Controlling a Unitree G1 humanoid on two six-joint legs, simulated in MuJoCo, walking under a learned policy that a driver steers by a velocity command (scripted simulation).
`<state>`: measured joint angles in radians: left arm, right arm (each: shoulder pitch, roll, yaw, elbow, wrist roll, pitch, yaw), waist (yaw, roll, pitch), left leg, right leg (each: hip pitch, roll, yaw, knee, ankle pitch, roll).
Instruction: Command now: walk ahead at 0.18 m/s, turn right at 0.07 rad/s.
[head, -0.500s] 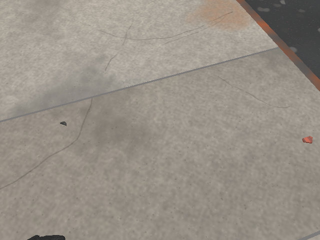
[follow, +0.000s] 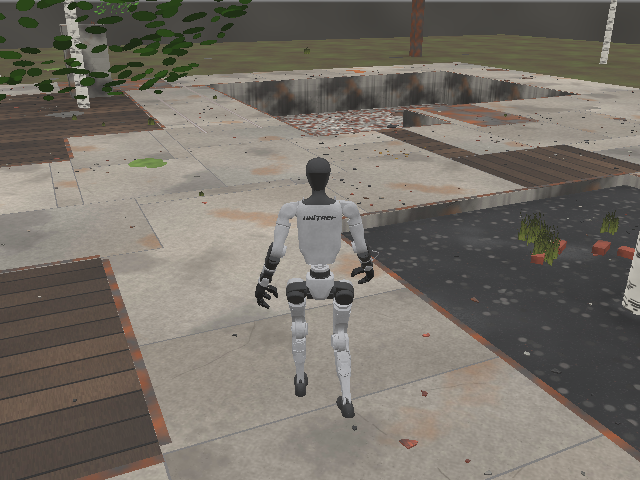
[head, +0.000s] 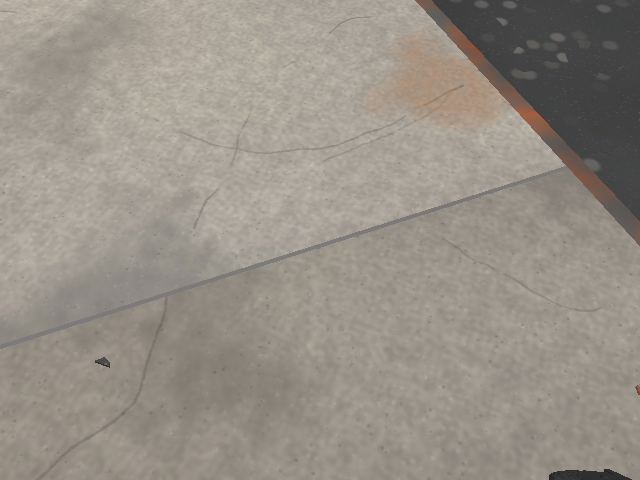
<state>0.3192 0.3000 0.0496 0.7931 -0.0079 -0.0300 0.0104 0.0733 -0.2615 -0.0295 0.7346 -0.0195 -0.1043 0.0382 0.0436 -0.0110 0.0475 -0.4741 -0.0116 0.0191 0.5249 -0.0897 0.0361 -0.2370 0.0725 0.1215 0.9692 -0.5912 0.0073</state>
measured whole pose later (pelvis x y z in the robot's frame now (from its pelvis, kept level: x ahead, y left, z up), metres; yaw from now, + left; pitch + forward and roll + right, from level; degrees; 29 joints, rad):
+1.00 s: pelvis +0.10 +0.02 +0.02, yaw +13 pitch +2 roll -2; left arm 0.12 0.30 0.09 0.82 0.00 0.01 0.08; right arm 0.16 -0.27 -0.07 0.84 0.02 0.00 -0.01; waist -0.02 -0.02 0.05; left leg -0.31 -0.07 -0.05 0.48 -0.20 0.08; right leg -0.49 0.00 0.05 1.09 -0.43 0.06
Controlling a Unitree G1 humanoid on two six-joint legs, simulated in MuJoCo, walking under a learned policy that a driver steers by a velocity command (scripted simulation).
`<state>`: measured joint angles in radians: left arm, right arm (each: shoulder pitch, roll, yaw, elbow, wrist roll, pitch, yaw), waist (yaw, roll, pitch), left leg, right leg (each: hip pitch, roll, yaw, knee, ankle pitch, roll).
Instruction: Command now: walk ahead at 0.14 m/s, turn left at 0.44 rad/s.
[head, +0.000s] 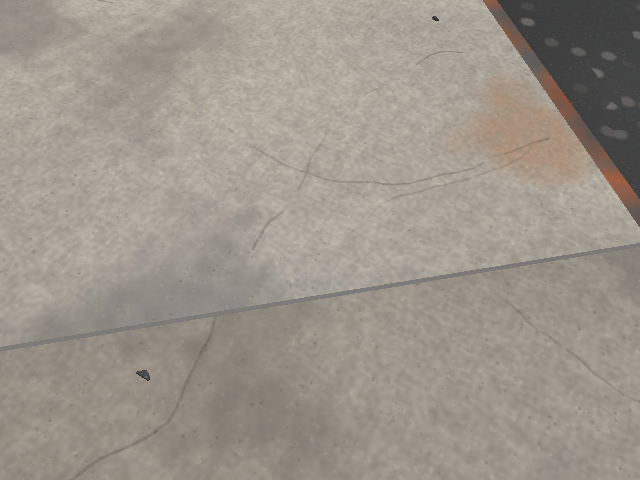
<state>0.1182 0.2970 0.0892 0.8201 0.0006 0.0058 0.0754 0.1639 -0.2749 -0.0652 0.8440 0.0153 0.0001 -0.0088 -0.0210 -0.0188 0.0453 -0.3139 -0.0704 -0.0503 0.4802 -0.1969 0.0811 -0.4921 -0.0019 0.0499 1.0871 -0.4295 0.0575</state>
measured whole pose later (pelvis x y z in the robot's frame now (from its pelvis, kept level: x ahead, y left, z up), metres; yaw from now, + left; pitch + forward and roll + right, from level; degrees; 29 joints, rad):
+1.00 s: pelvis +0.38 +0.04 +0.00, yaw +1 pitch +0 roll +2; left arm 0.26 0.30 0.07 0.87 -0.03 -0.06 0.02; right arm 0.23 -0.25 -0.06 0.88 -0.01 -0.10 0.03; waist -0.02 -0.05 0.03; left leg -0.16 -0.05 0.12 0.32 -0.17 0.06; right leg -0.60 -0.11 0.06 1.12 -0.25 -0.03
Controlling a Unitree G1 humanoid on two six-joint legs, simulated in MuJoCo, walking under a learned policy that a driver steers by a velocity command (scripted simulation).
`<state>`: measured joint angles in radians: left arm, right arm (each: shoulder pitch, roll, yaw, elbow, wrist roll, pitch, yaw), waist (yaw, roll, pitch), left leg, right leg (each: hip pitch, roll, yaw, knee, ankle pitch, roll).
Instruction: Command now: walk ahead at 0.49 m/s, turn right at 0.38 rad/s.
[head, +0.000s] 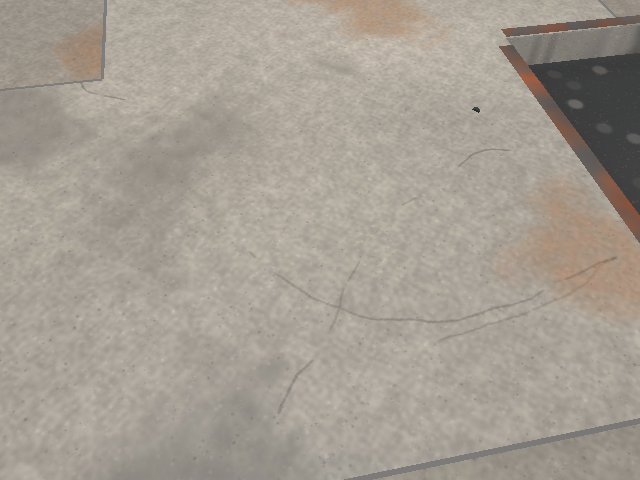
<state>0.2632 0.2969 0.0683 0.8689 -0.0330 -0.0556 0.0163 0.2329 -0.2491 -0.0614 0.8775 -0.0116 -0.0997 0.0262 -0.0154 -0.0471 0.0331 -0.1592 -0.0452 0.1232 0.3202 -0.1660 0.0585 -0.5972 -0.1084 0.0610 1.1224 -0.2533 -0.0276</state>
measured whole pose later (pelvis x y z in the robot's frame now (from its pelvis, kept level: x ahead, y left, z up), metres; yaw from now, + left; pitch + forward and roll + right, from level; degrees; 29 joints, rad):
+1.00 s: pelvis +0.56 +0.03 -0.01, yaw +17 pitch +1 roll -1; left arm 0.15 0.29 0.07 0.82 -0.01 -0.11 0.01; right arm 0.24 -0.27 -0.08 0.82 0.01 -0.05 0.03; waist -0.02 -0.02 0.07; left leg -0.32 -0.08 0.02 0.48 -0.18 0.10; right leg -0.46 -0.10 0.03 1.18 -0.35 0.00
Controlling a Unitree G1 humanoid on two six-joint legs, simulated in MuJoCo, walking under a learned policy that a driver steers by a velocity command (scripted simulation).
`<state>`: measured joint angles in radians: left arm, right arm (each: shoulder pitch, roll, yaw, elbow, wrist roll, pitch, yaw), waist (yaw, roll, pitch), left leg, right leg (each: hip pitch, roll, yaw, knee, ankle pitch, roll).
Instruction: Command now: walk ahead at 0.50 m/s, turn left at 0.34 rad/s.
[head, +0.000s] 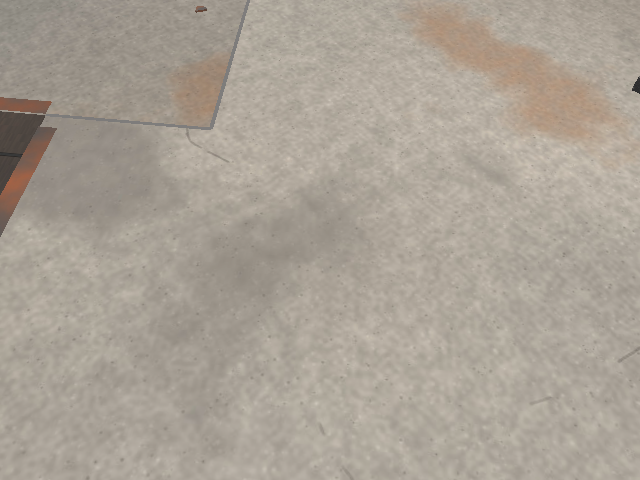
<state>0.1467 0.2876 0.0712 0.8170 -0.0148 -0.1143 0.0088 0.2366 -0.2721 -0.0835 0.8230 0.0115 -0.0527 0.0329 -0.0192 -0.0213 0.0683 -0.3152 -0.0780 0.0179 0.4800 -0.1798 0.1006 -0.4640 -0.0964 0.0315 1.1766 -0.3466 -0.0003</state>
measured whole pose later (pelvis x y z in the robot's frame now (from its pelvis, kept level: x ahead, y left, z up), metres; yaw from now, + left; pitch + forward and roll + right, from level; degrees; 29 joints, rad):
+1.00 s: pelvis +0.59 +0.00 -0.01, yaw -2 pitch +2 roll +0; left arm 0.36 0.29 0.05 0.94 -0.03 -0.06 0.00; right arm 0.08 -0.25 -0.05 0.77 0.00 -0.10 0.02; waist 0.04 -0.02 0.03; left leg -0.41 0.01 0.05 0.53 -0.15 0.03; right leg -0.28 0.00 0.06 1.06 -0.48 -0.03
